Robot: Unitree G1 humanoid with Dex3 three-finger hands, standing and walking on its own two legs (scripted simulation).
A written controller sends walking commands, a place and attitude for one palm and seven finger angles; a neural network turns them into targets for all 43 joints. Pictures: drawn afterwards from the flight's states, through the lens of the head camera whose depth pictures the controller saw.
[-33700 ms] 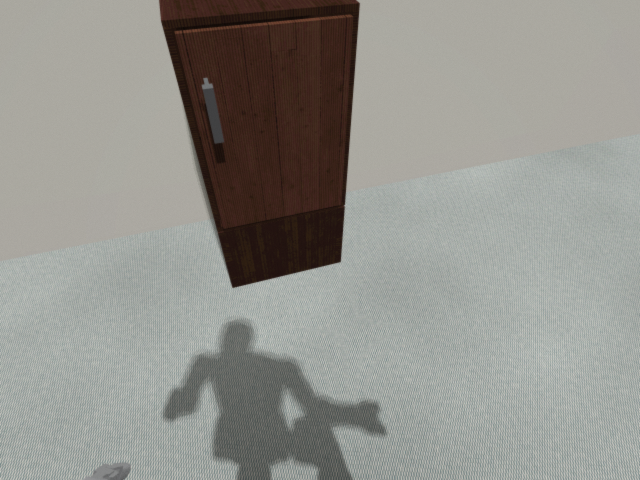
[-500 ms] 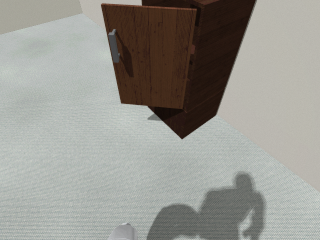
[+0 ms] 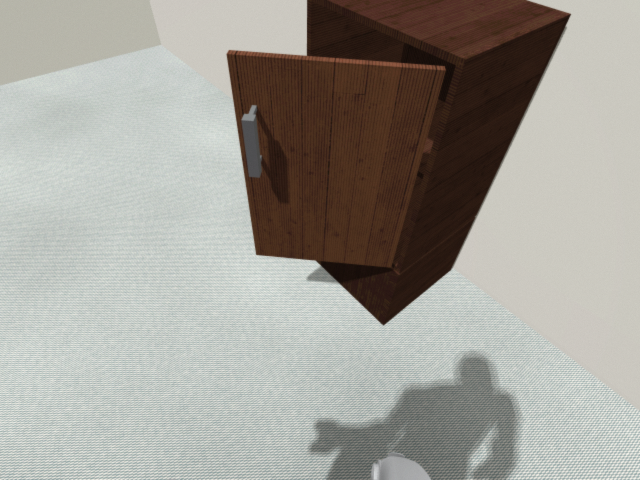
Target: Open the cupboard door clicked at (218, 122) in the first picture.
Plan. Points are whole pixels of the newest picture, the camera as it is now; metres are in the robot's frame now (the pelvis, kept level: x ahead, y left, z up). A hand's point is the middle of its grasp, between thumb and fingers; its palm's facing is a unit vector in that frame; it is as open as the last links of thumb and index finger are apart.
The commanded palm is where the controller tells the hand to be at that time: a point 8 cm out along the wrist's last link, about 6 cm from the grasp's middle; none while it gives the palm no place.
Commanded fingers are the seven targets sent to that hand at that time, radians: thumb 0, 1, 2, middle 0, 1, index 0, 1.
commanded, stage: take the last steps up to it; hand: left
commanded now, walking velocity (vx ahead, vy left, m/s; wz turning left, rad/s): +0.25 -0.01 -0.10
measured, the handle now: (254, 141) +0.75 +0.19 -0.01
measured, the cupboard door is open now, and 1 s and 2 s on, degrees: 44 44 44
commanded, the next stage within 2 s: come to a stop and stand still in 0.26 s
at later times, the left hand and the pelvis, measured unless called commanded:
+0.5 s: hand (223, 445) +0.20 +0.16 -0.18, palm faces +0.00 -0.98 -0.20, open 7.1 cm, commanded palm none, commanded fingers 0.00 0.90 0.90 -0.20 -0.30 -0.20 -0.30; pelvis +0.16 -0.02 -0.01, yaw -2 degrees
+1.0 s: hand (216, 456) +0.19 +0.17 -0.18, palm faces -0.04 -0.96 -0.27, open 7.3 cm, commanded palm none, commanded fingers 0.00 0.90 0.90 -0.20 -0.30 -0.20 -0.30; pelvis +0.13 -0.03 -0.02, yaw -4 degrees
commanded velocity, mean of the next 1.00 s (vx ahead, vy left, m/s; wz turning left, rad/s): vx -0.03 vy -0.02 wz -0.01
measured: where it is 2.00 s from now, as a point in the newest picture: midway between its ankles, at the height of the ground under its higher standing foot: outside the picture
